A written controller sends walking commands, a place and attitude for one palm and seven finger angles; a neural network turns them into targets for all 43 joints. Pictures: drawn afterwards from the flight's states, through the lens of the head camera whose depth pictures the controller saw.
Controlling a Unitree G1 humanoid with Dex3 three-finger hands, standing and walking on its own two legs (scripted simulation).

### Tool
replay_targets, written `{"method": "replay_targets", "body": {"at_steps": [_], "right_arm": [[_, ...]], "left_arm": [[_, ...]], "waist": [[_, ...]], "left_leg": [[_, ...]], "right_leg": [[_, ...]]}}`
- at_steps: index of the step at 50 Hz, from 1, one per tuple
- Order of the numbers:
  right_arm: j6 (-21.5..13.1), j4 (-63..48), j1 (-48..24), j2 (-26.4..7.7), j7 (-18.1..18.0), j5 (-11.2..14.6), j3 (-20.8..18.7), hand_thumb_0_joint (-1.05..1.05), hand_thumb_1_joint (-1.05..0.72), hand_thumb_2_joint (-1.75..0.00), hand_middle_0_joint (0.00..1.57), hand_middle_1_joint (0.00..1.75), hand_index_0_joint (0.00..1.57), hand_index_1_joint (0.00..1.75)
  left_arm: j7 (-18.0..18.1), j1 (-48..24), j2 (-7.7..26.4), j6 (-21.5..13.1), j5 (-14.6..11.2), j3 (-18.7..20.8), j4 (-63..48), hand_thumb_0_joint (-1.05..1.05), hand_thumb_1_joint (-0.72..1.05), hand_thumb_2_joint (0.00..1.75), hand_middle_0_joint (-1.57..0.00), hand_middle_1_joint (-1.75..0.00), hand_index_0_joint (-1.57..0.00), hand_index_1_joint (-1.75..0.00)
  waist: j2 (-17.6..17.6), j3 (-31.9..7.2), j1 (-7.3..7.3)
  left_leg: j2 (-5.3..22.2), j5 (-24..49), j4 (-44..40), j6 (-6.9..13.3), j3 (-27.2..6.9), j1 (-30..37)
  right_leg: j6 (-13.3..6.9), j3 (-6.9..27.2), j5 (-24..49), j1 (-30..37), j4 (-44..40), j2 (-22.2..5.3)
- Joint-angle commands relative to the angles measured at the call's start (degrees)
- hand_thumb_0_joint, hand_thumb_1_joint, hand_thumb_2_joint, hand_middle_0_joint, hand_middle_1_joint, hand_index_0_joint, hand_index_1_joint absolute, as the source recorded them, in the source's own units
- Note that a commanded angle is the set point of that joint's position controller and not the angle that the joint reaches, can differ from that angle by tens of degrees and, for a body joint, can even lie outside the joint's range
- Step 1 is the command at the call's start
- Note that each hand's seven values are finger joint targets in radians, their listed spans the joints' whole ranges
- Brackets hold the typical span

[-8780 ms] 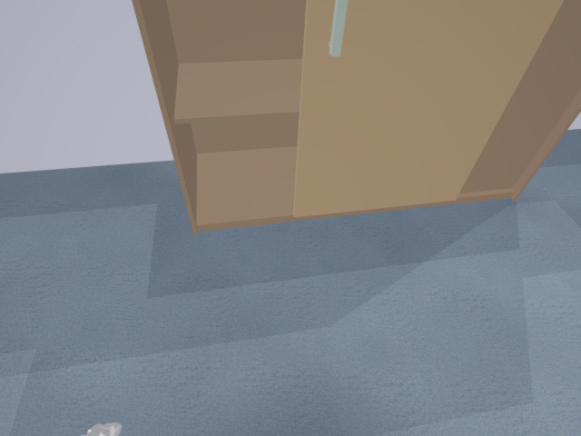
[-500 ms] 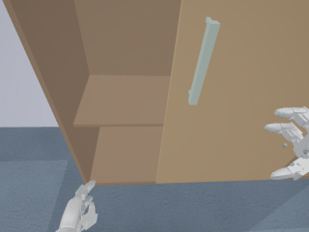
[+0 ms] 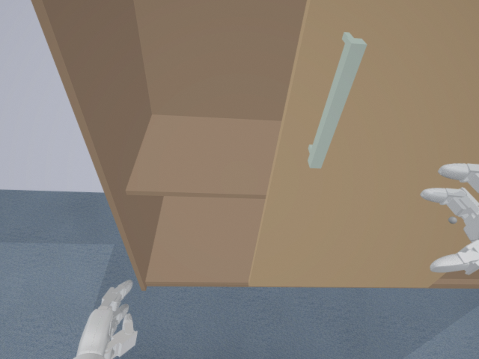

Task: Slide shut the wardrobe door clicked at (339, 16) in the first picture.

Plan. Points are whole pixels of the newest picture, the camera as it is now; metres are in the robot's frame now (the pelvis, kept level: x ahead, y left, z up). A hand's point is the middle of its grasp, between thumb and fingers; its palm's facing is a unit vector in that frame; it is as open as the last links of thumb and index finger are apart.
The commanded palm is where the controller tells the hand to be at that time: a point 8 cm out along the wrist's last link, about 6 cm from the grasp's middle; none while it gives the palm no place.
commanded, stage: raise the hand with hooked fingers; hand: right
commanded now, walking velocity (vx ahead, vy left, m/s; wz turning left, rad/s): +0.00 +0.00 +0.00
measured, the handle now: (329, 107) +0.55 -0.16 +0.18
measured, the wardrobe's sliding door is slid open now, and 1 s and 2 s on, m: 0.44 0.44 0.44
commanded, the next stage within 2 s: move the hooked fingers beside the handle in 0.08 s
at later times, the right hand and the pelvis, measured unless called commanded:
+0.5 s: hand (431, 197) +0.32 -0.27 +0.18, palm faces +0.01 +1.00 -0.06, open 14.0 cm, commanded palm +0.29 -0.31 +0.17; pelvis +0.00 -0.01 +0.00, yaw +0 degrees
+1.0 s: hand (412, 173) +0.37 -0.26 +0.18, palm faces +0.01 +1.00 -0.03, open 14.0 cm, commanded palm +0.36 -0.31 +0.17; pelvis +0.00 -0.02 +0.00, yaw +0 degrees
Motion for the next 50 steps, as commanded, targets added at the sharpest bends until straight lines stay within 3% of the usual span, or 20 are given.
{"method": "replay_targets", "body": {"at_steps": [1,3,6,9,10,13,15,16,20,21,24,26,30,31,35,41,45,47,48,50], "right_arm": [[-3.4,-11.9,-16.6,-16.8,0.0,1.4,-4.7,0.00,0.50,-0.30,0.30,1.20,0.30,1.20],[-3.1,-10.4,-15.6,-17.0,0.3,1.5,-5.3,0.00,0.50,-0.30,0.30,1.20,0.30,1.20],[-2.8,-10.0,-16.0,-17.0,0.3,1.5,-4.9,0.00,0.50,-0.30,0.30,1.20,0.30,1.20],[-3.0,-10.4,-16.6,-17.1,0.2,1.2,-5.1,0.00,0.50,-0.30,0.30,1.20,0.30,1.20],[-3.1,-10.8,-17.9,-16.6,0.1,1.0,-4.2,0.00,0.50,-0.30,0.30,1.20,0.30,1.20],[-3.5,-7.5,-22.8,-15.9,-0.6,0.6,-2.4,0.00,0.50,-0.30,0.30,1.20,0.30,1.20],[-3.8,-5.5,-26.4,-15.8,-1.0,-0.3,-1.1,0.00,0.50,-0.30,0.30,1.20,0.30,1.20],[-4.0,-4.2,-27.8,-16.0,-1.3,-0.6,-0.7,0.00,0.50,-0.30,0.30,1.20,0.30,1.20],[-5.3,-5.0,-32.5,-14.4,-1.8,-2.0,1.9,0.00,0.50,-0.30,0.30,1.20,0.30,1.20],[-5.5,-3.9,-33.7,-13.6,-2.1,-1.8,3.0,0.00,0.50,-0.30,0.30,1.20,0.30,1.20],[-5.4,0.8,-31.1,-16.9,-2.8,-2.1,-1.3,0.00,0.50,-0.30,0.30,1.20,0.30,1.20],[-5.1,2.4,-30.5,-17.1,-3.2,-2.4,-1.6,0.00,0.50,-0.30,0.30,1.20,0.30,1.20],[-4.7,1.5,-31.4,-16.9,-3.7,-2.9,-1.7,0.00,0.50,-0.30,0.30,1.20,0.30,1.20],[-4.8,1.0,-31.4,-17.0,-4.0,-3.0,-1.7,0.00,0.50,-0.30,0.30,1.20,0.30,1.20],[-4.8,1.8,-33.1,-16.6,-4.3,-3.2,-1.4,0.00,0.50,-0.30,0.30,1.20,0.30,1.20],[-5.5,4.5,-40.1,-16.1,-4.0,-3.8,1.4,0.00,0.50,-0.30,0.30,1.20,0.30,1.20],[-6.6,5.5,-43.9,-15.8,-4.3,-4.3,2.3,0.00,0.50,-0.30,0.30,1.20,0.30,1.20],[-6.6,7.8,-45.4,-14.8,-4.5,-4.3,3.4,0.00,0.50,-0.30,0.30,1.20,0.30,1.20],[-6.5,10.6,-45.1,-15.7,-4.7,-4.4,2.7,0.00,0.50,-0.30,0.30,1.20,0.30,1.20],[-6.5,13.6,-48.0,-14.7,-5.1,-4.8,4.0,0.00,0.50,-0.30,0.30,1.20,0.30,1.20]], "left_arm": [[0.8,-7.0,5.8,-3.7,-0.1,2.1,-9.8,0.00,0.90,0.90,-0.20,-0.30,-0.20,-0.30],[0.7,-6.9,5.9,-3.6,-0.2,2.2,-9.6,0.00,0.90,0.90,-0.20,-0.30,-0.20,-0.30],[0.6,-7.2,5.8,-3.3,-0.2,1.9,-9.7,0.00,0.90,0.90,-0.20,-0.30,-0.20,-0.30],[0.7,-7.4,5.7,-3.3,-0.2,1.9,-9.9,0.00,0.90,0.90,-0.20,-0.30,-0.20,-0.30],[0.8,-7.6,5.7,-3.3,-0.3,1.8,-9.8,0.00,0.90,0.90,-0.20,-0.30,-0.20,-0.30],[1.2,-6.8,5.8,-3.2,-0.3,1.9,-8.6,0.00,0.90,0.90,-0.20,-0.30,-0.20,-0.30],[1.6,-6.6,6.0,-3.3,-0.4,1.8,-8.0,0.00,0.90,0.90,-0.20,-0.30,-0.20,-0.30],[1.8,-6.4,6.0,-3.1,-0.3,1.7,-7.6,0.00,0.90,0.90,-0.20,-0.30,-0.20,-0.30],[1.9,-6.6,5.6,-3.4,-0.2,1.6,-8.1,0.00,0.90,0.90,-0.20,-0.30,-0.20,-0.30],[1.8,-6.5,5.5,-3.3,-0.1,1.5,-7.8,0.00,0.90,0.90,-0.20,-0.30,-0.20,-0.30],[1.7,-5.9,6.0,-3.1,0.1,1.9,-7.6,0.00,0.90,0.90,-0.20,-0.30,-0.20,-0.30],[1.3,-5.6,6.1,-2.6,0.2,1.9,-7.7,0.00,0.90,0.90,-0.20,-0.30,-0.20,-0.30],[0.8,-5.2,6.2,-2.0,0.1,2.3,-8.5,0.00,0.90,0.90,-0.20,-0.30,-0.20,-0.30],[0.6,-4.9,6.2,-1.8,0.2,2.4,-8.5,0.00,0.90,0.90,-0.20,-0.30,-0.20,-0.30],[0.7,-4.3,6.4,-1.2,0.1,2.8,-8.4,0.00,0.90,0.90,-0.20,-0.30,-0.20,-0.30],[1.2,-2.8,6.9,-0.3,0.1,3.0,-7.2,0.00,0.90,0.90,-0.20,-0.30,-0.20,-0.30],[1.4,-2.3,6.8,-0.2,0.1,3.0,-6.9,0.00,0.90,0.90,-0.20,-0.30,-0.20,-0.30],[1.3,-2.1,6.8,0.0,0.2,3.0,-6.5,0.00,0.90,0.90,-0.20,-0.30,-0.20,-0.30],[1.4,-1.3,7.1,0.3,0.1,3.1,-5.9,0.00,0.90,0.90,-0.20,-0.30,-0.20,-0.30],[1.3,-1.2,7.1,0.5,0.1,2.9,-5.6,0.00,0.90,0.90,-0.20,-0.30,-0.20,-0.30]], "waist": [[-0.9,-8.8,-0.33],[0.9,-9.2,-0.22],[0.6,-7.4,-0.45],[0.2,-8.8,-0.26],[-1.9,-9.3,-0.04],[1.2,-7.4,1.22],[-0.9,-7.1,1.71],[0.1,-6.4,1.78],[-3.2,-10.9,1.86],[-1.6,-10.4,2.05],[0.2,-11.7,0.90],[1.3,-11.4,0.37],[-0.9,-13.5,0.40],[1.1,-13.7,0.25],[-0.7,-13.6,0.98],[0.4,-12.2,2.84],[-2.0,-14.5,3.16],[-1.2,-13.7,3.53],[1.3,-13.5,3.70],[0.3,-11.9,4.05]], "left_leg": [[-0.5,14.6,-4.0,-0.2,-2.0,3.5],[-0.5,14.8,-3.9,-0.5,-1.8,2.9],[-0.7,12.7,-4.4,-0.2,-1.5,2.6],[-0.7,12.2,-4.2,-0.2,-1.2,2.2],[-0.8,11.7,-4.2,-0.1,-1.2,1.9],[-1.0,9.8,-5.0,-0.4,-1.3,0.1],[-0.8,7.1,-5.2,-0.3,-1.4,-1.2],[-0.7,6.4,-5.5,-0.1,-1.6,-0.7],[-0.4,9.7,-4.0,0.2,-1.0,0.1],[-0.5,9.8,-4.3,0.3,-1.2,0.5],[-0.3,11.6,-3.7,0.3,-1.1,1.5],[-0.3,13.0,-3.4,0.4,-0.9,2.5],[-0.1,17.2,-2.2,0.4,-0.9,2.8],[-0.2,18.0,-2.2,0.5,-0.8,3.7],[-0.2,17.8,-2.1,0.3,-1.0,2.2],[-0.4,15.9,-3.0,0.4,-1.3,0.6],[-0.4,15.6,-2.8,0.5,-1.4,0.1],[-0.4,15.4,-3.1,0.6,-1.6,-0.5],[-0.5,14.4,-3.1,0.4,-1.4,-0.9],[-0.3,12.6,-3.3,0.5,-1.4,-2.3]], "right_leg": [[-2.6,0.1,13.2,1.6,-3.2,2.8],[-2.8,0.1,13.1,1.8,-3.3,2.8],[-2.5,0.4,12.0,1.1,-3.8,2.8],[-2.6,0.7,11.8,1.9,-4.2,2.8],[-2.5,0.6,11.6,2.3,-4.2,2.8],[-2.6,0.9,9.8,1.9,-4.2,2.6],[-2.5,1.1,7.7,2.0,-4.5,2.7],[-2.5,1.2,7.5,1.3,-4.5,2.6],[-2.4,1.5,10.6,3.9,-4.5,2.6],[-2.4,1.6,10.5,3.2,-4.4,2.5],[-2.5,1.5,11.9,2.2,-4.4,2.4],[-2.3,1.2,13.3,1.1,-4.4,2.3],[-2.2,0.7,17.4,2.2,-4.0,2.1],[-2.2,0.8,18.4,1.9,-3.8,1.9],[-2.2,0.4,18.1,2.5,-3.7,1.9],[-2.5,0.4,15.8,2.3,-3.6,1.8],[-2.4,0.7,16.1,3.8,-3.4,1.9],[-2.5,0.7,15.5,3.6,-3.3,1.9],[-2.5,0.9,14.5,2.7,-3.4,1.8],[-2.3,1.0,12.7,1.6,-3.7,1.9]]}}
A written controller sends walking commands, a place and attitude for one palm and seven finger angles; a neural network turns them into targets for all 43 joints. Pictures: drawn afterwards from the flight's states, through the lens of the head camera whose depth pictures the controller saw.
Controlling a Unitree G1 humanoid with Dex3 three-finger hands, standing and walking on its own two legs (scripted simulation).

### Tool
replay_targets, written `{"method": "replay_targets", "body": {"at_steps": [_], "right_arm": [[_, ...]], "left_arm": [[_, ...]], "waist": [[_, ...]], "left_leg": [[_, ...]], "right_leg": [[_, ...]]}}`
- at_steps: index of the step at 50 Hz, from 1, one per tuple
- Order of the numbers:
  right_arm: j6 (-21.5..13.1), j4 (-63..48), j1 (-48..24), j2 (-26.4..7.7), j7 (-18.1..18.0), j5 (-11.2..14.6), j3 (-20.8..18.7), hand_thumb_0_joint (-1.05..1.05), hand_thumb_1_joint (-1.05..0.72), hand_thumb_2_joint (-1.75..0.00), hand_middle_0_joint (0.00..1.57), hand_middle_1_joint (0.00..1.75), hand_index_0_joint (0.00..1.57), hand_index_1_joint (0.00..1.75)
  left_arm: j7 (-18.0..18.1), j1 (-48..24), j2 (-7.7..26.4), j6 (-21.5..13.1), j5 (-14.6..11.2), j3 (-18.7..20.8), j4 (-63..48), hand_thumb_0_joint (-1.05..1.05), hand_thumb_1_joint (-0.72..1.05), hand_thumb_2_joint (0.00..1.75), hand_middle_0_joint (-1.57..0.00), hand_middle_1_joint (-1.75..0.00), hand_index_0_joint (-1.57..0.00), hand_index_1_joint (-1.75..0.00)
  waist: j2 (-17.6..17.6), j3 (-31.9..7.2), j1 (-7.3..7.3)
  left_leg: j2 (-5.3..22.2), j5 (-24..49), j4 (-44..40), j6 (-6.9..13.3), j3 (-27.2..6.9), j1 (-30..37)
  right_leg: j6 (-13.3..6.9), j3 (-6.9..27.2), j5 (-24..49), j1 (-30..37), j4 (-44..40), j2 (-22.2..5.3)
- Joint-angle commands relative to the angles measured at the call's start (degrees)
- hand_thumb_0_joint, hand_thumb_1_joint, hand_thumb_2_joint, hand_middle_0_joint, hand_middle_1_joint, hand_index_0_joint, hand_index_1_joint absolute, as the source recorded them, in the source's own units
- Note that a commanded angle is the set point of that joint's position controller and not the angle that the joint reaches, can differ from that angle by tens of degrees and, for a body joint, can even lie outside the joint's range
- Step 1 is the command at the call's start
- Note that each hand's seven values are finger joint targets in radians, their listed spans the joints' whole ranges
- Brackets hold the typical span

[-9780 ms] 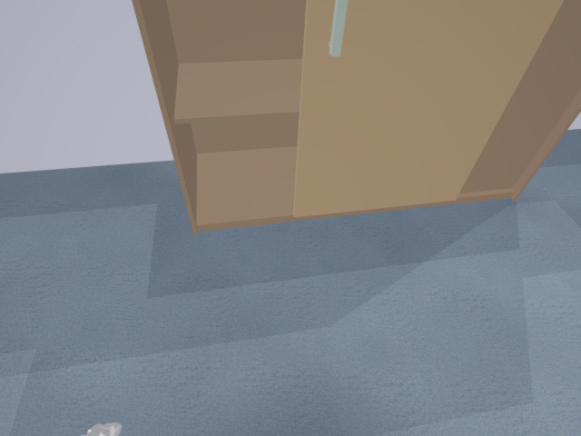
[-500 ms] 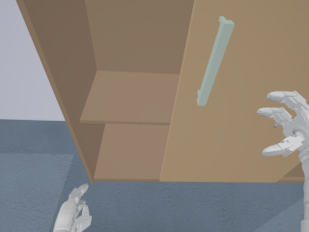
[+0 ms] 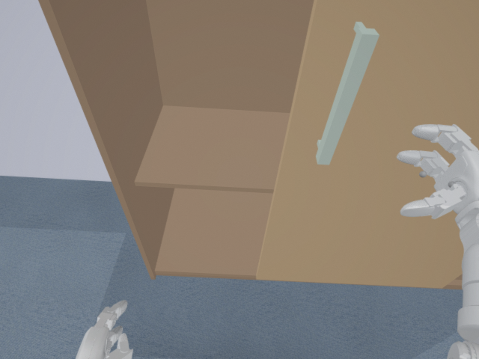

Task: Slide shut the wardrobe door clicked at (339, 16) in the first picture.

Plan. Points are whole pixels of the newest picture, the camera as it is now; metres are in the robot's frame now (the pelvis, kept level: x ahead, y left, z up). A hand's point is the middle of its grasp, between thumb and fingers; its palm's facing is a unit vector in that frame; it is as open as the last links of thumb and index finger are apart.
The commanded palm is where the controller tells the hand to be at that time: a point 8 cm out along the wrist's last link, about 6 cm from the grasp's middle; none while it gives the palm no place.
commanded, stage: move the hooked fingers beside the handle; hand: right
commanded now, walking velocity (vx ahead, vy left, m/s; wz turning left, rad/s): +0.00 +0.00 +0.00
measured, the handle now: (338, 101) +0.55 -0.15 +0.18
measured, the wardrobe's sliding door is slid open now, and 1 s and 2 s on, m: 0.44 0.44 0.44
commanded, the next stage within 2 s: feel for the door with the fingertips in 1.58 s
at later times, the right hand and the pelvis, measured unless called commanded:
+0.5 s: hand (395, 142) +0.45 -0.23 +0.17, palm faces +0.00 +1.00 -0.01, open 14.0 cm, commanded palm +0.43 -0.29 +0.16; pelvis +0.00 +0.00 +0.00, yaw +1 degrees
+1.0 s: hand (377, 124) +0.50 -0.22 +0.16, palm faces -0.02 +1.00 -0.01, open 14.0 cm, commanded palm +0.48 -0.27 +0.16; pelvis +0.01 -0.01 -0.01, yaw +3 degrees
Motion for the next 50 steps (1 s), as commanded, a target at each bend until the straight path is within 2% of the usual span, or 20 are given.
{"method": "replay_targets", "body": {"at_steps": [1,5,7,10,12,14,16,20,22,24,26,29,31,34,37,39,42,44,46,50], "right_arm": [[-4.1,-5.4,-27.7,-15.8,-1.1,0.3,-2.5,0.00,0.50,-0.30,0.30,1.20,0.30,1.20],[-6.2,-3.1,-32.9,-18.8,-1.8,-1.4,-3.7,0.00,0.50,-0.30,0.30,1.20,0.30,1.20],[-7.4,-1.8,-32.7,-19.6,-1.8,-1.2,-4.7,0.00,0.50,-0.30,0.30,1.20,0.30,1.20],[-8.4,1.7,-35.2,-17.5,-1.3,-1.2,-2.6,0.00,0.50,-0.30,0.30,1.20,0.30,1.20],[-8.2,4.7,-35.4,-19.5,-1.0,-1.4,-3.8,0.00,0.50,-0.30,0.30,1.20,0.30,1.20],[-8.4,7.5,-39.1,-18.9,-1.1,-2.0,-2.3,0.00,0.50,-0.30,0.30,1.20,0.30,1.20],[-9.2,10.5,-39.9,-21.4,-1.4,-2.3,-4.0,0.00,0.50,-0.30,0.30,1.20,0.30,1.20],[-12.2,11.4,-46.9,-20.7,-1.1,-3.6,-1.4,0.00,0.50,-0.30,0.30,1.20,0.30,1.20],[-13.3,13.3,-47.3,-23.0,-1.1,-3.4,-3.5,0.00,0.50,-0.30,0.30,1.20,0.30,1.20],[-14.0,15.0,-48.8,-21.8,-0.8,-3.6,-2.5,0.00,0.50,-0.30,0.30,1.20,0.30,1.20],[-14.2,17.5,-47.8,-23.1,-1.2,-4.0,-3.5,0.00,0.50,-0.30,0.30,1.20,0.30,1.20],[-14.5,19.1,-50.1,-21.5,-1.8,-4.8,-2.0,0.00,0.50,-0.30,0.30,1.20,0.30,1.20],[-14.8,20.5,-51.3,-23.4,-2.6,-5.0,-3.3,0.00,0.50,-0.30,0.30,1.20,0.30,1.20],[-15.6,21.1,-53.1,-24.1,-3.1,-6.2,-3.6,0.00,0.50,-0.30,0.30,1.20,0.30,1.20],[-16.1,24.0,-54.6,-25.5,-3.3,-6.6,-4.3,0.00,0.50,-0.30,0.30,1.20,0.30,1.20],[-16.4,24.8,-56.9,-24.8,-3.5,-7.3,-3.2,0.00,0.50,-0.30,0.30,1.20,0.30,1.20],[-17.1,24.6,-54.8,-27.2,-3.7,-7.7,-5.5,0.00,0.50,-0.30,0.30,1.20,0.30,1.20],[-17.4,23.5,-54.3,-24.8,-3.3,-7.6,-4.0,0.00,0.50,-0.30,0.30,1.20,0.30,1.20],[-17.1,24.1,-51.4,-23.6,-3.1,-6.9,-3.9,0.00,0.50,-0.30,0.30,1.20,0.30,1.20],[-16.0,22.1,-51.8,-22.7,-3.6,-6.4,-3.8,0.00,0.50,-0.30,0.30,1.20,0.30,1.20]], "left_arm": [[0.7,-2.4,7.6,-2.6,-0.1,2.8,-7.2,0.00,0.90,0.90,-0.20,-0.30,-0.20,-0.30],[0.3,-1.0,7.6,-1.9,0.2,3.0,-7.2,0.00,0.90,0.90,-0.20,-0.30,-0.20,-0.30],[0.0,-0.3,7.7,-1.5,0.3,3.3,-7.2,0.00,0.90,0.90,-0.20,-0.30,-0.20,-0.30],[-0.1,0.6,7.8,-1.0,0.3,3.3,-6.8,0.00,0.90,0.90,-0.20,-0.30,-0.20,-0.30],[-0.3,1.6,8.3,-0.5,0.3,3.4,-6.6,0.00,0.90,0.90,-0.20,-0.30,-0.20,-0.30],[-0.2,2.5,8.5,0.1,0.3,3.5,-6.0,0.00,0.90,0.90,-0.20,-0.30,-0.20,-0.30],[-0.3,4.0,9.1,0.8,0.5,3.8,-5.3,0.00,0.90,0.90,-0.20,-0.30,-0.20,-0.30],[-0.4,5.6,8.9,1.3,0.6,4.0,-4.7,0.00,0.90,0.90,-0.20,-0.30,-0.20,-0.30],[-0.4,7.0,9.4,1.8,0.8,4.3,-4.1,0.00,0.90,0.90,-0.20,-0.30,-0.20,-0.30],[-0.5,7.5,9.3,2.1,0.9,4.3,-3.6,0.00,0.90,0.90,-0.20,-0.30,-0.20,-0.30],[-0.7,8.6,9.7,2.6,1.1,4.5,-3.0,0.00,0.90,0.90,-0.20,-0.30,-0.20,-0.30],[-1.0,9.6,9.8,3.1,1.3,4.7,-2.9,0.00,0.90,0.90,-0.20,-0.30,-0.20,-0.30],[-1.0,10.6,10.1,3.7,1.6,4.8,-2.3,0.00,0.90,0.90,-0.20,-0.30,-0.20,-0.30],[-1.4,11.6,10.0,4.3,1.8,4.9,-2.3,0.00,0.90,0.90,-0.20,-0.30,-0.20,-0.30],[-1.5,12.7,10.3,5.2,1.9,5.0,-1.8,0.00,0.90,0.90,-0.20,-0.30,-0.20,-0.30],[-1.6,13.0,10.2,5.7,1.9,5.0,-1.7,0.00,0.90,0.90,-0.20,-0.30,-0.20,-0.30],[-1.7,13.9,10.3,6.4,2.3,5.2,-2.2,0.00,0.90,0.90,-0.20,-0.30,-0.20,-0.30],[-2.0,13.8,9.8,6.7,2.3,5.3,-2.4,0.00,0.90,0.90,-0.20,-0.30,-0.20,-0.30],[-2.2,13.9,9.9,7.3,2.3,5.4,-2.7,0.00,0.90,0.90,-0.20,-0.30,-0.20,-0.30],[-2.3,13.6,9.9,7.8,2.2,5.6,-3.1,0.00,0.90,0.90,-0.20,-0.30,-0.20,-0.30]], "waist": [[1.5,-11.5,1.56],[-2.2,-15.7,1.60],[-0.9,-17.2,1.47],[-0.3,-15.8,2.34],[0.3,-15.1,2.17],[-0.1,-14.1,3.28],[2.3,-14.7,3.29],[-2.5,-16.8,4.84],[-0.1,-19.1,4.69],[-3.2,-18.9,5.08],[-1.7,-19.0,4.81],[-1.5,-18.8,5.48],[-0.7,-19.3,5.68],[-3.2,-21.5,5.78],[0.2,-19.9,6.77],[-3.5,-19.9,7.38],[-2.4,-24.3,6.27],[-5.1,-24.7,6.34],[-2.8,-23.4,5.91],[-2.5,-22.1,6.03]], "left_leg": [[-1.4,11.3,-2.9,1.5,-0.6,1.2],[-1.1,14.2,-1.7,1.8,-1.1,2.6],[-1.3,16.2,-1.4,1.7,-1.4,3.7],[-1.3,16.5,-1.2,1.6,-1.2,2.3],[-1.5,16.1,-1.2,1.6,-1.4,2.1],[-1.4,13.7,-1.5,1.4,-1.5,0.2],[-1.5,13.6,-1.3,1.4,-1.7,0.8],[-1.6,13.2,-0.8,1.4,-2.0,-1.1],[-1.8,15.0,-0.2,1.3,-2.1,0.5],[-1.7,15.2,-0.2,1.3,-2.1,-0.8],[-1.8,15.9,0.3,1.5,-1.9,-0.6],[-1.9,15.4,0.6,1.3,-1.6,-2.3],[-2.0,16.4,0.8,1.3,-1.7,-2.0],[-2.1,17.5,1.5,1.3,-1.9,-2.4],[-2.3,18.0,1.6,1.0,-1.9,-3.1],[-2.2,16.6,1.6,1.1,-2.0,-4.9],[-2.4,19.3,2.6,1.2,-1.9,-2.9],[-2.5,19.7,2.7,1.2,-1.7,-4.3],[-2.7,20.0,2.8,1.4,-1.3,-4.2],[-2.7,19.5,2.6,1.2,-1.3,-4.6]], "right_leg": [[-1.3,1.6,11.8,3.7,-3.4,0.7],[-1.2,1.5,14.6,4.1,-2.6,1.0],[-1.4,1.2,16.0,4.1,-2.0,0.8],[-1.4,1.1,15.9,3.4,-2.0,0.7],[-1.5,1.0,15.1,2.0,-1.9,0.7],[-1.5,0.9,12.5,0.9,-1.8,0.9],[-1.7,0.9,12.4,-0.5,-1.2,0.7],[-1.5,1.0,12.4,0.9,-0.5,0.8],[-1.7,1.0,13.7,0.4,-0.1,0.7],[-1.5,0.9,14.2,1.0,0.1,0.7],[-1.5,1.0,15.3,0.0,0.5,0.5],[-1.3,1.3,15.3,-0.2,0.4,0.4],[-1.5,1.2,16.4,-0.8,0.9,0.3],[-1.3,1.2,18.0,0.0,1.4,0.3],[-1.5,1.0,17.8,-1.8,1.9,0.0],[-1.3,1.0,17.0,-1.4,2.0,0.1],[-1.2,1.3,21.0,-0.2,2.7,-0.2],[-0.9,1.2,23.0,1.7,3.2,-0.4],[-1.0,1.4,24.4,1.1,3.2,-0.7],[-1.0,1.3,23.2,0.2,2.8,-0.7]]}}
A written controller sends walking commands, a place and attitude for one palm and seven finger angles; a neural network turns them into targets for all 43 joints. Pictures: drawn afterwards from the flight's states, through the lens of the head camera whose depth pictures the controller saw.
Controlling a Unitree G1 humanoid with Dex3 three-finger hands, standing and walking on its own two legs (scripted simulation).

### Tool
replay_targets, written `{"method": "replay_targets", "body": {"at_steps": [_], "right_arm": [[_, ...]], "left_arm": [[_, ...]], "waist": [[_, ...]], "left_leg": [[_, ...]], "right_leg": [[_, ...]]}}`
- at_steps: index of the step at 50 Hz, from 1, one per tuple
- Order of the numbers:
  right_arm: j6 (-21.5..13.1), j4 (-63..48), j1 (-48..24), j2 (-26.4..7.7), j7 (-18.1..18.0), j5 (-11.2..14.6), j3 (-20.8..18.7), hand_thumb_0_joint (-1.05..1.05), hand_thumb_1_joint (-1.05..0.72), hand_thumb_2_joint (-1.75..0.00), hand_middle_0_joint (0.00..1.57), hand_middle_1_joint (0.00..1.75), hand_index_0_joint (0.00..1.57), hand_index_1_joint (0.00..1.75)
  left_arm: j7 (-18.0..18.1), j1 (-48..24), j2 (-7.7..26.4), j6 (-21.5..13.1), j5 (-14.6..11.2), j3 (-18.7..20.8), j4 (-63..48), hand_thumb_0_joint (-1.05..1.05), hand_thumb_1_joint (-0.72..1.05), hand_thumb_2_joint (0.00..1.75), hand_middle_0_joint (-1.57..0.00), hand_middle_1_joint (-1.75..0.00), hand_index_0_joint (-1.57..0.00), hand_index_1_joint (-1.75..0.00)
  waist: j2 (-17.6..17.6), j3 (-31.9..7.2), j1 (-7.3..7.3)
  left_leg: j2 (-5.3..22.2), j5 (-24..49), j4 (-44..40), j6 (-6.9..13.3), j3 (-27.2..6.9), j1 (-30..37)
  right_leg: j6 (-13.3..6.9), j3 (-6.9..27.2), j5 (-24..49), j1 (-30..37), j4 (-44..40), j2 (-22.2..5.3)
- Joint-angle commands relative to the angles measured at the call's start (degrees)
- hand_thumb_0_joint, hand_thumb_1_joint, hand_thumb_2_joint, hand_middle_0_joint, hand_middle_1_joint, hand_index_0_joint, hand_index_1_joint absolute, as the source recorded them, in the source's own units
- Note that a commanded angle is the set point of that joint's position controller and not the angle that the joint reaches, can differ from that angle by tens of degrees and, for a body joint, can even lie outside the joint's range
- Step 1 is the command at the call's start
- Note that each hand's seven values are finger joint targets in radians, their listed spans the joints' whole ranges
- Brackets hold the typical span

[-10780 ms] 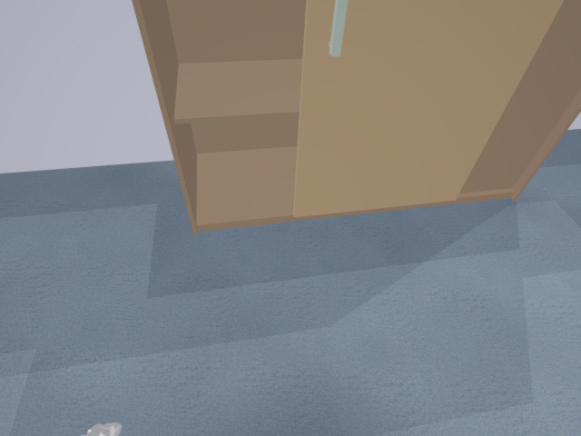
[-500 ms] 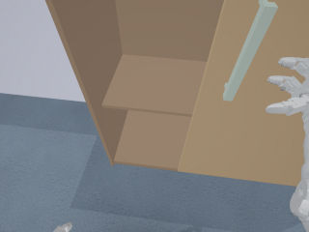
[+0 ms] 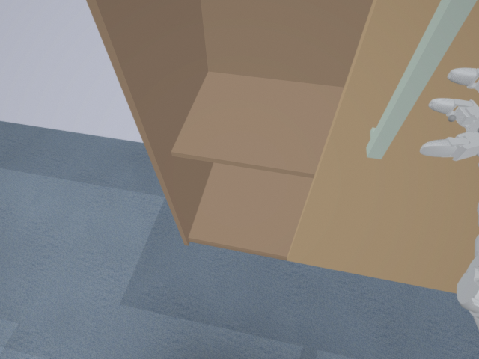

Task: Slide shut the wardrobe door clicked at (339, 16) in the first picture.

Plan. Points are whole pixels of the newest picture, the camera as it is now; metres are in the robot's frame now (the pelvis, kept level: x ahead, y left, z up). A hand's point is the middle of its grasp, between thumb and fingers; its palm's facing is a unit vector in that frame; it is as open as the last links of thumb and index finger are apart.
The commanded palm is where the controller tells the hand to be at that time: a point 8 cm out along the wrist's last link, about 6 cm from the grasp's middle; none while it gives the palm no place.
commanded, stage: move the hooked fingers beside the handle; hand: right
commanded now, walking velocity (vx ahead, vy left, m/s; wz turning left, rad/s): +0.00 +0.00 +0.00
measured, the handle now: (404, 84) +0.53 -0.17 +0.19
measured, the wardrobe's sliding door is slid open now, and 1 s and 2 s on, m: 0.44 0.44 0.44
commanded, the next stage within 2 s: feel for the door with the fingertips in 0.58 s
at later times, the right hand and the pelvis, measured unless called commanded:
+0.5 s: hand (457, 127) +0.46 -0.23 +0.17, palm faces +0.05 +1.00 +0.00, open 14.0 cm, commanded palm +0.45 -0.28 +0.16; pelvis +0.00 +0.00 +0.00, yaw -1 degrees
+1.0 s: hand (432, 120) +0.48 -0.21 +0.16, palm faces +0.04 +1.00 +0.02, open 14.0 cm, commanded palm +0.45 -0.25 +0.16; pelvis +0.00 +0.00 +0.00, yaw +0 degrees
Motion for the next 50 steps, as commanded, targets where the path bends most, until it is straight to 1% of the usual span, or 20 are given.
{"method": "replay_targets", "body": {"at_steps": [1,6,9,12,13,15,17,21,24,26,28,31,34,35,36,39,41,43,46,50], "right_arm": [[-3.3,-14.3,-24.6,-15.7,-0.9,1.2,-2.3,0.00,0.50,-0.30,0.30,1.20,0.30,1.20],[-4.1,-19.4,-25.7,-16.5,-1.7,0.8,-2.7,0.00,0.50,-0.30,0.30,1.20,0.30,1.20],[-3.5,-17.7,-26.7,-12.5,-1.6,1.0,0.4,0.00,0.50,-0.30,0.30,1.20,0.30,1.20],[-2.7,-15.8,-24.8,-12.5,-1.6,1.6,-0.5,0.00,0.50,-0.30,0.30,1.20,0.30,1.20],[-2.6,-15.9,-25.1,-14.3,-1.7,1.5,-1.6,0.00,0.50,-0.30,0.30,1.20,0.30,1.20],[-2.6,-16.2,-24.4,-12.1,-1.5,1.1,0.5,0.00,0.50,-0.30,0.30,1.20,0.30,1.20],[-2.6,-16.2,-22.9,-13.4,-1.5,1.3,-0.7,0.00,0.50,-0.30,0.30,1.20,0.30,1.20],[-2.9,-15.9,-24.4,-12.9,-1.2,1.8,-0.1,0.00,0.50,-0.30,0.30,1.20,0.30,1.20],[-2.9,-14.5,-25.6,-12.9,-1.3,1.7,0.2,0.00,0.50,-0.30,0.30,1.20,0.30,1.20],[-3.2,-14.8,-28.9,-10.8,-1.4,1.6,2.4,0.00,0.50,-0.30,0.30,1.20,0.30,1.20],[-3.6,-14.3,-30.0,-11.6,-1.7,1.3,1.9,0.00,0.50,-0.30,0.30,1.20,0.30,1.20],[-3.9,-11.9,-30.7,-13.4,-2.1,1.4,0.4,0.00,0.50,-0.30,0.30,1.20,0.30,1.20],[-4.1,-11.4,-31.0,-14.2,-2.0,0.2,1.0,0.00,0.50,-0.30,0.30,1.20,0.30,1.20],[-4.2,-11.5,-31.1,-12.4,-2.0,0.4,2.0,0.00,0.50,-0.30,0.30,1.20,0.30,1.20],[-4.3,-11.5,-30.2,-12.9,-2.0,0.8,1.1,0.00,0.50,-0.30,0.30,1.20,0.30,1.20],[-4.1,-11.8,-29.1,-13.0,-1.7,1.3,0.5,0.00,0.50,-0.30,0.30,1.20,0.30,1.20],[-3.9,-11.2,-27.8,-13.3,-2.1,1.2,0.0,0.00,0.50,-0.30,0.30,1.20,0.30,1.20],[-3.6,-13.2,-27.5,-12.6,-2.8,0.9,0.2,0.00,0.50,-0.30,0.30,1.20,0.30,1.20],[-3.6,-14.1,-26.7,-13.0,-3.9,1.2,-1.0,0.00,0.50,-0.30,0.30,1.20,0.30,1.20],[-3.8,-17.7,-25.5,-11.5,-4.5,0.7,-0.1,0.00,0.50,-0.30,0.30,1.20,0.30,1.20]], "left_arm": [[0.8,4.1,10.0,-1.3,-0.1,3.8,-5.3,0.00,0.90,0.90,-0.20,-0.30,-0.20,-0.30],[0.7,3.4,9.5,-1.1,-0.2,3.9,-5.8,0.00,0.90,0.90,-0.20,-0.30,-0.20,-0.30],[0.9,2.7,9.0,-1.3,-0.5,3.7,-5.3,0.00,0.90,0.90,-0.20,-0.30,-0.20,-0.30],[1.0,2.7,9.3,-1.5,-0.5,3.7,-5.2,0.00,0.90,0.90,-0.20,-0.30,-0.20,-0.30],[1.0,2.5,9.4,-1.5,-0.5,3.6,-5.2,0.00,0.90,0.90,-0.20,-0.30,-0.20,-0.30],[0.9,2.1,9.0,-1.6,-0.6,3.4,-5.7,0.00,0.90,0.90,-0.20,-0.30,-0.20,-0.30],[0.9,1.8,9.2,-1.4,-0.6,3.5,-6.0,0.00,0.90,0.90,-0.20,-0.30,-0.20,-0.30],[1.2,1.5,9.4,-1.2,-0.7,3.4,-6.2,0.00,0.90,0.90,-0.20,-0.30,-0.20,-0.30],[1.3,1.3,9.4,-1.4,-0.8,3.2,-6.0,0.00,0.90,0.90,-0.20,-0.30,-0.20,-0.30],[1.5,1.4,9.2,-1.4,-0.8,3.1,-5.5,0.00,0.90,0.90,-0.20,-0.30,-0.20,-0.30],[1.5,1.5,9.3,-1.6,-0.7,3.0,-5.3,0.00,0.90,0.90,-0.20,-0.30,-0.20,-0.30],[1.6,2.4,9.6,-1.9,-0.4,2.9,-4.6,0.00,0.90,0.90,-0.20,-0.30,-0.20,-0.30],[1.4,2.4,9.5,-1.8,-0.5,2.7,-4.9,0.00,0.90,0.90,-0.20,-0.30,-0.20,-0.30],[1.3,2.4,9.3,-2.0,-0.5,2.8,-5.0,0.00,0.90,0.90,-0.20,-0.30,-0.20,-0.30],[1.2,3.1,9.4,-1.9,-0.3,3.0,-5.0,0.00,0.90,0.90,-0.20,-0.30,-0.20,-0.30],[1.0,3.1,9.5,-1.8,-0.4,3.0,-5.4,0.00,0.90,0.90,-0.20,-0.30,-0.20,-0.30],[0.9,3.4,9.6,-1.6,-0.3,3.1,-5.4,0.00,0.90,0.90,-0.20,-0.30,-0.20,-0.30],[0.7,3.1,9.3,-1.5,-0.3,3.3,-5.8,0.00,0.90,0.90,-0.20,-0.30,-0.20,-0.30],[0.5,3.7,9.4,-1.4,-0.1,3.5,-5.6,0.00,0.90,0.90,-0.20,-0.30,-0.20,-0.30],[0.3,3.0,8.8,-1.5,-0.3,3.7,-6.2,0.00,0.90,0.90,-0.20,-0.30,-0.20,-0.30]], "waist": [[-2.7,-20.5,-1.61],[-4.9,-22.9,-1.65],[-5.8,-19.8,-0.39],[-3.3,-20.4,-0.80],[-3.4,-19.8,-1.09],[-4.6,-19.7,-1.08],[-3.6,-20.1,-1.55],[-1.4,-18.4,-0.94],[-2.2,-17.9,-0.75],[-2.7,-16.5,0.60],[-4.6,-18.0,0.40],[-1.3,-17.9,0.77],[-4.5,-18.6,0.55],[-4.4,-18.5,0.74],[-2.2,-19.8,0.40],[-3.2,-21.1,-0.10],[-1.3,-19.8,-0.42],[-4.6,-20.9,-0.69],[-0.9,-20.6,-0.89],[-4.8,-21.8,-1.38]], "left_leg": [[-1.9,21.1,-0.1,2.2,1.1,8.4],[-1.9,22.3,0.1,2.3,0.9,9.5],[-1.9,20.4,-0.5,2.1,1.2,7.1],[-1.9,21.1,-0.5,2.2,1.2,8.4],[-1.7,21.3,-0.5,2.2,1.1,9.0],[-1.6,21.2,-0.3,2.3,1.2,8.7],[-1.5,22.6,-0.1,2.3,1.0,9.9],[-1.5,20.9,-0.4,2.3,1.1,9.2],[-1.5,18.9,-0.6,2.3,0.9,8.5],[-1.4,18.2,-0.8,2.2,0.9,7.1],[-1.4,16.7,-0.9,2.3,0.8,6.6],[-1.5,16.4,-0.9,2.2,0.8,7.1],[-1.4,16.5,-0.5,2.1,0.6,6.8],[-1.5,16.6,-0.6,2.1,0.5,6.7],[-1.7,17.6,-0.3,2.2,0.8,7.8],[-1.7,18.2,-0.3,2.0,0.5,8.5],[-1.8,18.5,-0.1,2.2,0.9,9.0],[-1.8,18.8,-0.2,2.0,0.5,8.6],[-2.0,19.4,-0.3,2.1,0.8,9.8],[-2.0,20.3,-0.1,2.2,0.5,9.9]], "right_leg": [[-0.3,3.4,27.2,12.5,-1.9,0.2],[-0.2,3.5,28.9,14.5,-1.5,0.1],[0.0,3.5,26.9,14.6,-1.8,0.1],[-0.3,3.4,26.4,14.2,-1.8,0.3],[-0.3,3.1,25.3,13.0,-1.9,0.4],[-0.2,3.3,25.9,13.3,-1.9,0.6],[-0.4,3.1,26.7,12.9,-1.7,0.5],[-0.6,3.2,23.7,12.0,-2.0,0.6],[-0.5,3.4,21.2,11.5,-2.2,0.8],[-0.6,3.5,20.5,11.7,-2.1,0.7],[-0.3,3.9,19.7,12.4,-2.1,0.9],[-0.6,4.0,18.6,10.9,-1.9,0.8],[-0.4,3.8,18.5,10.5,-2.0,1.0],[-0.5,3.7,18.5,10.6,-1.9,1.1],[-0.6,3.9,19.6,10.8,-1.6,0.9],[-0.5,3.4,19.7,10.6,-1.8,1.0],[-0.6,3.4,20.2,9.4,-1.8,0.8],[-0.5,2.8,20.4,10.4,-1.7,0.9],[-0.7,3.0,20.8,9.5,-1.8,0.7],[-0.5,2.4,22.3,11.3,-1.8,0.8]]}}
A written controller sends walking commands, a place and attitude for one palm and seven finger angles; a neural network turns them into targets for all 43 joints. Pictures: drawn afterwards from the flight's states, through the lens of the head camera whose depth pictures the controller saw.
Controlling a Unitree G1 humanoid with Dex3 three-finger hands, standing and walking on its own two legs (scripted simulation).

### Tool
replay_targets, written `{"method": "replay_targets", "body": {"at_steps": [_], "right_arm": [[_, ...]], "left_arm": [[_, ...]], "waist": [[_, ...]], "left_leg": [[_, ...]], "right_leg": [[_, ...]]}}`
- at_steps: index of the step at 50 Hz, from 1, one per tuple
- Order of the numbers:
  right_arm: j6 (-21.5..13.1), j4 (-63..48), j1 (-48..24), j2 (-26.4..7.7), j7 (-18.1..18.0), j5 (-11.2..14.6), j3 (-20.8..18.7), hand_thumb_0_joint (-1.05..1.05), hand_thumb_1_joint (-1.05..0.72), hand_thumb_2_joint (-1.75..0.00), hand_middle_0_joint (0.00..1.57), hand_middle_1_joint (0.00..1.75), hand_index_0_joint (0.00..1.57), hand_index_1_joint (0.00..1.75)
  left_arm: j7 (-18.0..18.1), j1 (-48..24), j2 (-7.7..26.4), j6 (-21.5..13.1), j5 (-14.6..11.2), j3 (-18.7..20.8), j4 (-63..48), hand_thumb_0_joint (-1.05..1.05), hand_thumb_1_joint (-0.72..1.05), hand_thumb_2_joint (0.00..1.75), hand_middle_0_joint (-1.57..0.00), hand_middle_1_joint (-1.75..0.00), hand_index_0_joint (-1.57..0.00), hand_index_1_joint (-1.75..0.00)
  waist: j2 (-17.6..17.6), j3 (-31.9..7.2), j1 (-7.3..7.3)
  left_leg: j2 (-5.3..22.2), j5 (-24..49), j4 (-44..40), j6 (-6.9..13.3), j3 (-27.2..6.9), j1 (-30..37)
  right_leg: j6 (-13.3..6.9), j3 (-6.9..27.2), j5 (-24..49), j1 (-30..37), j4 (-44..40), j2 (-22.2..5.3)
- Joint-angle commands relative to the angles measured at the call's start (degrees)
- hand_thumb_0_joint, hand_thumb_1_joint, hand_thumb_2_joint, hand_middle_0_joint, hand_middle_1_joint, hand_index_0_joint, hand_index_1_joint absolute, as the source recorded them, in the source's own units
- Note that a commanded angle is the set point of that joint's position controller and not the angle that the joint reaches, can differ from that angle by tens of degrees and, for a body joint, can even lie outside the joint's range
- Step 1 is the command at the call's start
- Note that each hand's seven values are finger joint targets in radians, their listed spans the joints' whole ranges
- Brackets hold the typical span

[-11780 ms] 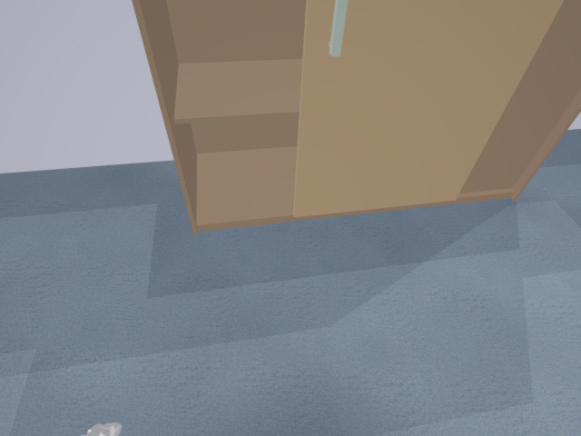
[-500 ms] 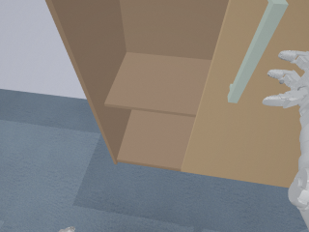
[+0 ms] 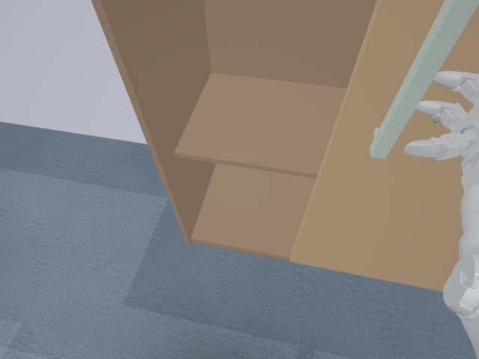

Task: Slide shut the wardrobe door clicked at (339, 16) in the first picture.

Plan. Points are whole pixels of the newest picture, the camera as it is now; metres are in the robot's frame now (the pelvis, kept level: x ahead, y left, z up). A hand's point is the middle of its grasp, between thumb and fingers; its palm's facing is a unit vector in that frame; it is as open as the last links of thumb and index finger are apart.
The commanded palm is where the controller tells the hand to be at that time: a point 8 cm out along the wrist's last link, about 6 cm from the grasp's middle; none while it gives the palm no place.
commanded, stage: feel for the door with the fingertips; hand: right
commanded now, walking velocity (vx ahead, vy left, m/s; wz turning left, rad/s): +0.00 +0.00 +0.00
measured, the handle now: (408, 84) +0.53 -0.17 +0.19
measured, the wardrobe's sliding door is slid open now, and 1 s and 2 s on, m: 0.44 0.44 0.44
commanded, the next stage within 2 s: slide the fingers in behind the handle in 0.38 s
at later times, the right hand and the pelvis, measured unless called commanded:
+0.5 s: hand (444, 114) +0.49 -0.22 +0.17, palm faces +0.05 +1.00 +0.01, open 13.7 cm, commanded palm +0.47 -0.26 +0.16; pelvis +0.00 +0.00 +0.00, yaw -2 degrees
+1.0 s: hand (426, 118) +0.49 -0.20 +0.16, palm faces +0.03 +1.00 +0.03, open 14.0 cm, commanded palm +0.46 -0.25 +0.16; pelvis +0.00 +0.00 +0.00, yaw +0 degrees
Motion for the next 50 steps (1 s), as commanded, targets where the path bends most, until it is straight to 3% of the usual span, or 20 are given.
{"method": "replay_targets", "body": {"at_steps": [1,5,7,8,11,15,20,25,27,30,32,33,36,37,39,41,43,46,48,50], "right_arm": [[-4.5,-17.4,-27.0,-14.2,-1.2,0.8,-0.6,0.00,0.50,-0.30,0.30,1.20,0.30,1.20],[-3.1,-13.8,-26.7,-15.5,-1.9,0.9,-2.0,0.00,0.50,-0.30,0.30,1.20,0.30,1.20],[-3.3,-13.4,-28.4,-17.4,-1.9,-0.1,-2.4,0.00,0.50,-0.30,0.30,1.20,0.30,1.20],[-3.5,-12.7,-29.9,-16.0,-1.9,-0.7,-0.7,0.00,0.50,-0.30,0.30,1.20,0.30,1.20],[-4.7,-11.9,-32.8,-15.1,-1.7,-0.3,0.2,0.00,0.50,-0.30,0.30,1.20,0.30,1.20],[-4.7,-8.0,-34.3,-12.8,-0.8,-0.2,1.9,0.00,0.50,-0.30,0.30,1.20,0.30,1.20],[-3.9,-4.8,-36.9,-12.6,-1.3,-0.3,2.4,0.00,0.50,-0.30,0.30,1.20,0.30,1.20],[-4.8,-6.3,-38.3,-12.4,-1.4,-0.7,2.4,0.00,0.50,-0.30,0.30,1.20,0.30,1.20],[-5.0,-6.3,-35.5,-13.2,-1.2,-0.3,1.2,0.00,0.50,-0.30,0.30,1.20,0.30,1.20],[-4.8,-6.4,-36.0,-11.6,-0.8,-0.2,2.8,0.00,0.50,-0.30,0.30,1.20,0.30,1.20],[-4.8,-7.3,-35.2,-13.5,-0.8,-0.1,1.5,0.00,0.50,-0.30,0.30,1.20,0.30,1.20],[-4.4,-6.7,-34.3,-12.3,-0.5,0.0,2.3,0.00,0.50,-0.30,0.30,1.20,0.30,1.20],[-4.4,-7.7,-32.1,-13.6,-0.5,0.4,0.8,0.00,0.50,-0.30,0.30,1.20,0.30,1.20],[-4.2,-7.5,-31.8,-14.1,-0.5,0.2,0.6,0.00,0.50,-0.30,0.30,1.20,0.30,1.20],[-3.8,-7.6,-32.5,-11.7,-0.3,0.5,2.5,0.00,0.50,-0.30,0.30,1.20,0.30,1.20],[-4.6,-11.1,-32.7,-14.3,-0.8,0.6,0.3,0.00,0.50,-0.30,0.30,1.20,0.30,1.20],[-5.2,-14.9,-32.6,-12.0,-1.5,0.6,1.6,0.00,0.50,-0.30,0.30,1.20,0.30,1.20],[-4.2,-12.6,-29.0,-12.6,-2.7,1.3,-0.3,0.00,0.50,-0.30,0.30,1.20,0.30,1.20],[-3.6,-13.1,-31.6,-13.2,-3.2,0.3,0.3,0.00,0.50,-0.30,0.30,1.20,0.30,1.20],[-3.4,-12.5,-30.0,-13.0,-3.7,-0.4,0.2,0.00,0.50,-0.30,0.30,1.20,0.30,1.20]], "left_arm": [[0.6,3.1,8.9,-2.2,-0.1,3.7,-5.7,0.00,0.90,0.90,-0.20,-0.30,-0.20,-0.30],[0.8,3.2,9.2,-2.2,-0.3,3.6,-5.1,0.00,0.90,0.90,-0.20,-0.30,-0.20,-0.30],[0.9,3.3,9.3,-2.1,-0.3,3.4,-5.2,0.00,0.90,0.90,-0.20,-0.30,-0.20,-0.30],[1.0,3.1,9.1,-2.1,-0.3,3.3,-5.0,0.00,0.90,0.90,-0.20,-0.30,-0.20,-0.30],[1.2,4.0,9.2,-2.4,-0.1,3.4,-4.2,0.00,0.90,0.90,-0.20,-0.30,-0.20,-0.30],[1.1,4.4,9.3,-2.8,0.0,3.3,-3.3,0.00,0.90,0.90,-0.20,-0.30,-0.20,-0.30],[0.9,5.6,9.8,-2.7,0.3,3.3,-2.5,0.00,0.90,0.90,-0.20,-0.30,-0.20,-0.30],[0.5,6.1,9.6,-2.6,0.6,3.5,-2.3,0.00,0.90,0.90,-0.20,-0.30,-0.20,-0.30],[0.4,6.4,9.8,-2.3,0.6,3.6,-2.7,0.00,0.90,0.90,-0.20,-0.30,-0.20,-0.30],[0.4,5.8,9.7,-2.3,0.4,3.4,-2.9,0.00,0.90,0.90,-0.20,-0.30,-0.20,-0.30],[0.4,6.0,9.9,-2.1,0.4,3.4,-3.2,0.00,0.90,0.90,-0.20,-0.30,-0.20,-0.30],[0.4,5.7,9.7,-2.2,0.3,3.4,-3.4,0.00,0.90,0.90,-0.20,-0.30,-0.20,-0.30],[0.4,5.9,9.8,-2.2,0.3,3.5,-3.8,0.00,0.90,0.90,-0.20,-0.30,-0.20,-0.30],[0.4,5.9,9.9,-2.0,0.3,3.3,-3.9,0.00,0.90,0.90,-0.20,-0.30,-0.20,-0.30],[0.4,5.3,9.6,-2.1,0.1,3.3,-4.1,0.00,0.90,0.90,-0.20,-0.30,-0.20,-0.30],[0.5,5.3,9.7,-2.1,0.3,3.4,-4.4,0.00,0.90,0.90,-0.20,-0.30,-0.20,-0.30],[0.3,4.6,9.1,-2.5,0.2,3.5,-5.0,0.00,0.90,0.90,-0.20,-0.30,-0.20,-0.30],[0.1,4.6,9.3,-2.5,0.2,3.5,-4.6,0.00,0.90,0.90,-0.20,-0.30,-0.20,-0.30],[0.2,4.3,9.3,-2.4,0.1,3.3,-4.7,0.00,0.90,0.90,-0.20,-0.30,-0.20,-0.30],[0.2,4.1,9.0,-2.5,0.1,3.3,-5.1,0.00,0.90,0.90,-0.20,-0.30,-0.20,-0.30]], "waist": [[-5.3,-21.6,-1.38],[-1.6,-18.5,-0.88],[-2.3,-18.6,-0.79],[-3.9,-17.7,-0.26],[-2.8,-18.9,0.84],[-5.1,-19.3,1.50],[-1.8,-18.0,2.65],[-5.7,-20.8,2.23],[-3.2,-22.0,1.42],[-4.5,-18.8,2.01],[-4.3,-20.0,1.43],[-5.1,-19.7,1.39],[-4.4,-20.8,0.54],[-3.5,-20.4,0.62],[-2.8,-17.9,1.36],[-4.8,-20.4,0.21],[-7.6,-23.2,-0.01],[-2.4,-20.5,-0.55],[-3.1,-19.2,0.05],[-3.9,-19.0,-0.50]], "left_leg": [[-1.5,21.5,-0.7,2.0,0.4,9.9],[-1.6,20.3,-1.3,1.7,0.5,9.5],[-1.4,20.2,-1.0,1.6,0.2,9.8],[-1.3,19.4,-1.2,1.7,0.2,8.6],[-1.4,18.7,-1.0,1.8,0.4,7.3],[-1.3,17.8,-0.6,1.8,0.5,4.9],[-1.3,16.8,-0.6,1.4,0.6,3.5],[-1.4,16.7,-0.1,1.7,0.7,2.4],[-1.7,17.8,0.1,1.7,0.7,4.1],[-1.6,15.3,-0.4,1.8,0.9,2.5],[-1.7,15.7,-0.3,1.8,0.9,3.7],[-1.7,15.2,-0.4,1.8,0.8,3.2],[-1.8,16.0,-0.2,2.0,0.9,4.4],[-1.8,16.2,-0.1,1.9,0.9,4.6],[-1.8,14.6,-0.8,1.6,0.9,3.9],[-1.8,15.6,-0.2,2.0,0.8,5.2],[-1.9,16.2,0.1,1.9,1.0,4.7],[-2.1,17.5,-0.2,1.9,1.2,6.1],[-1.8,18.0,-0.2,1.6,0.9,6.6],[-1.7,17.4,-0.1,1.8,0.8,6.6]], "right_leg": [[-0.9,2.3,24.2,12.3,-2.4,1.1],[-1.0,2.1,21.3,9.9,-3.0,1.0],[-1.1,2.0,20.5,9.2,-3.0,1.2],[-1.0,2.0,19.9,9.5,-3.0,1.3],[-0.9,2.9,20.7,11.2,-2.3,1.0],[-0.4,3.4,21.1,11.9,-1.8,1.0],[-0.6,3.8,19.7,9.6,-1.4,1.0],[-0.2,4.3,22.1,12.3,-0.6,0.9],[-0.4,4.2,22.6,11.8,-0.6,0.9],[-0.4,4.1,19.5,10.6,-1.1,0.8],[-0.5,4.1,19.9,10.8,-1.4,0.8],[-0.5,3.9,19.2,10.8,-1.3,0.9],[-0.6,3.9,20.4,11.1,-1.2,0.8],[-0.6,3.9,20.3,10.5,-1.4,0.7],[-0.7,3.5,17.3,8.9,-1.8,0.8],[-0.6,3.7,19.3,10.5,-1.6,0.9],[-0.2,3.9,21.7,13.9,-1.4,0.7],[-0.6,3.6,22.1,11.5,-1.6,0.6],[-0.7,3.0,20.5,9.8,-2.0,0.9],[-0.6,2.8,19.9,9.6,-2.0,1.0]]}}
